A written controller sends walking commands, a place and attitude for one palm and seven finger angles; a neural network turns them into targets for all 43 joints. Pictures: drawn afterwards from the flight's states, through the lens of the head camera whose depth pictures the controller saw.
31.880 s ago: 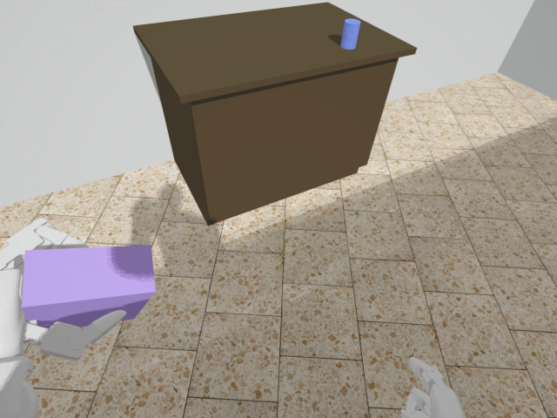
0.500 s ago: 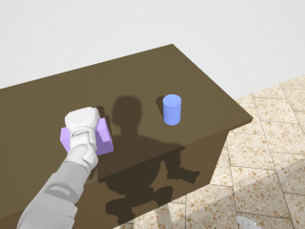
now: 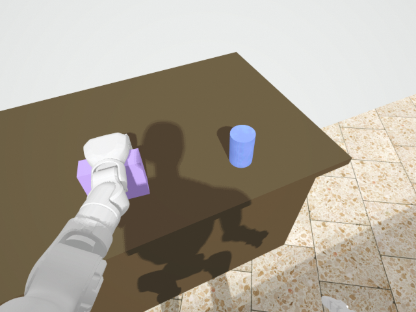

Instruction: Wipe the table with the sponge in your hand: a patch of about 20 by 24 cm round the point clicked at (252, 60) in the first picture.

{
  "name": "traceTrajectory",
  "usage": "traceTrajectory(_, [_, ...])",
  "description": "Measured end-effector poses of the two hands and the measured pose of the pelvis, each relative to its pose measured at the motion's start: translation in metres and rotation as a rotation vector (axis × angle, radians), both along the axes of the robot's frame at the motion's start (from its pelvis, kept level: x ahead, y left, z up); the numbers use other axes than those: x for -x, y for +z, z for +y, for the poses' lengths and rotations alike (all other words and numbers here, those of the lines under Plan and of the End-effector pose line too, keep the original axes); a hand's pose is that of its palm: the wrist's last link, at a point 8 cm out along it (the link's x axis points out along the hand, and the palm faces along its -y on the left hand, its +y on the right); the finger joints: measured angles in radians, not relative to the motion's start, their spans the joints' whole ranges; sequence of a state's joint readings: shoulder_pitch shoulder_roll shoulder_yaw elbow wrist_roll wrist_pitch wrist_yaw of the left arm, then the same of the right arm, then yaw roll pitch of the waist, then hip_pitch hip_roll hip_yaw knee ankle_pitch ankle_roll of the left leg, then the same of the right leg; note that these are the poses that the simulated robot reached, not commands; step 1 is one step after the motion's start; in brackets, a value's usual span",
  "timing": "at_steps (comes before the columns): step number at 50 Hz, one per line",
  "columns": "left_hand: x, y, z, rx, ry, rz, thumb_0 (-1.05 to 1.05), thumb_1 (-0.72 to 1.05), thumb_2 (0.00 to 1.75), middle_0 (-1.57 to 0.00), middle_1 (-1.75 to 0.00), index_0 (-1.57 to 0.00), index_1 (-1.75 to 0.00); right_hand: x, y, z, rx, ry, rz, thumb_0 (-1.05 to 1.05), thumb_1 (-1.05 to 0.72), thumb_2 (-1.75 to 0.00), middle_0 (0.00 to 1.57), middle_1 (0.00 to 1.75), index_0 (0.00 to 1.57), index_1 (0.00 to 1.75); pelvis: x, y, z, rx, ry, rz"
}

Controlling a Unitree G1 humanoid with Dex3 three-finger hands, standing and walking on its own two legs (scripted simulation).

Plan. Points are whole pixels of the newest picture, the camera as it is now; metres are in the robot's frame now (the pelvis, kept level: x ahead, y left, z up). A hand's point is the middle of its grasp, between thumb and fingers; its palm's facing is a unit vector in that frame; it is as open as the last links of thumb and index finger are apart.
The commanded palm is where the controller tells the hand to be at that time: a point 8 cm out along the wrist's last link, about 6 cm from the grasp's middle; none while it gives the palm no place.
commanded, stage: wipe forward along the third lane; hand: left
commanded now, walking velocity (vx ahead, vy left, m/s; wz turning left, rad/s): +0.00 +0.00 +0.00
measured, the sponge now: (118, 182) +0.40 +0.23 +0.00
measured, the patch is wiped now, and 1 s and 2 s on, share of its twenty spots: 0.80 0.80 0.80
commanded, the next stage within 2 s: wipe back along the third lane in 0.48 s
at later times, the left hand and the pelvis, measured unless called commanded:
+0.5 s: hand (107, 150) +0.46 +0.25 +0.05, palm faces -0.10 -0.02 -1.00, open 9.5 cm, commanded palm +0.45 +0.24 +0.09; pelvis -0.01 +0.04 -0.01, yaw -1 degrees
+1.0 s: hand (108, 157) +0.44 +0.25 +0.05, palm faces -0.06 -0.02 -1.00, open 9.5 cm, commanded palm +0.40 +0.23 +0.09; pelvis +0.01 +0.04 +0.00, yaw -1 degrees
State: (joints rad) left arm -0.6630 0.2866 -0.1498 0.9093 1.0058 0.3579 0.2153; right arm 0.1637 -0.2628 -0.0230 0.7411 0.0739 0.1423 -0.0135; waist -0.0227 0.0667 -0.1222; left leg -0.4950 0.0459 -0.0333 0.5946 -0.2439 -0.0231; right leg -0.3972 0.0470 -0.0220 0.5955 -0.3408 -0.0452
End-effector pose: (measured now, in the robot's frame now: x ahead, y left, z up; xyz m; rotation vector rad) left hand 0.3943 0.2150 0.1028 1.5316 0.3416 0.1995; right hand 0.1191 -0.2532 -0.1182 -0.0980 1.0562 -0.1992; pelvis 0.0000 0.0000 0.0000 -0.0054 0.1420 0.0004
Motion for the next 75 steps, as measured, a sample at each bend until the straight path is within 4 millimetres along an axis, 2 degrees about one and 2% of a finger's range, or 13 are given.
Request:
traceTrajectory(10, [-0.019,0.002,0.012,-0.018,0.004,0.002,0.01,-0.49,1.06,-0.80,-1.41,-0.83,-1.38,0.021,-0.003,0.020,0.004,-0.018,0.047,0.01,-0.90,-0.90,0.20,0.30,0.20,0.30,0.005,-0.002,0.018,0.013,-0.002,0.029])
traceTrajectory(29, [-0.057,0.002,0.035,-0.031,0.037,0.021,0.01,-0.49,1.06,-0.80,-1.41,-0.83,-1.39,0.100,-0.011,0.033,0.022,-0.111,0.213,0.01,-0.90,-0.90,0.20,0.30,0.20,0.30,0.009,-0.008,0.040,0.033,-0.018,0.101])
traceTrajectory(33, [-0.060,0.000,0.036,-0.034,0.036,0.024,0.01,-0.49,1.06,-0.80,-1.41,-0.83,-1.39,0.109,-0.012,0.034,0.018,-0.122,0.232,0.01,-0.90,-0.90,0.20,0.30,0.20,0.30,0.008,-0.009,0.041,0.035,-0.023,0.113])
traceTrajectory(37, [-0.056,0.000,0.034,-0.043,0.023,0.000,0.01,-0.49,1.06,-0.79,-1.42,-0.82,-1.40,0.109,-0.014,0.037,0.004,-0.121,0.237,0.01,-0.90,-0.90,0.20,0.30,0.20,0.30,0.005,-0.008,0.042,0.036,-0.026,0.113])
traceTrajectory(43, [-0.042,0.000,0.032,-0.016,0.033,-0.030,0.00,-0.47,1.06,-0.76,-1.45,-0.80,-1.42,0.085,-0.014,0.042,-0.025,-0.094,0.198,0.01,-0.90,-0.90,0.20,0.30,0.20,0.30,-0.001,-0.006,0.040,0.035,-0.022,0.087])
traceTrajectory(55, [-0.018,-0.001,0.022,0.004,0.038,-0.028,-0.01,-0.45,1.05,-0.75,-1.46,-0.77,-1.44,-0.012,0.003,0.044,-0.039,0.020,0.006,0.01,-0.91,-0.90,0.20,0.30,0.20,0.30,-0.011,0.000,0.033,0.023,-0.002,0.033])
traceTrajectory(61, [-0.005,-0.001,0.017,0.006,0.034,-0.049,-0.01,-0.45,1.05,-0.75,-1.46,-0.77,-1.45,-0.050,0.015,0.043,-0.036,0.070,-0.057,0.01,-0.91,-0.90,0.20,0.30,0.20,0.30,-0.018,0.001,0.028,0.018,0.008,0.010])
traceTrajectory(68, [0.008,-0.001,0.014,0.011,0.043,-0.051,-0.01,-0.45,1.05,-0.75,-1.46,-0.77,-1.45,-0.077,0.025,0.041,-0.034,0.098,-0.098,0.01,-0.91,-0.90,0.20,0.30,0.20,0.30,-0.023,0.003,0.023,0.013,0.013,-0.018])
traceTrajectory(75, [0.022,-0.001,0.007,0.013,0.025,-0.048,-0.01,-0.45,1.05,-0.74,-1.47,-0.77,-1.45,-0.087,0.027,0.043,-0.050,0.114,-0.123,0.01,-0.91,-0.90,0.20,0.30,0.20,0.30,-0.026,0.004,0.021,0.008,0.016,-0.039])
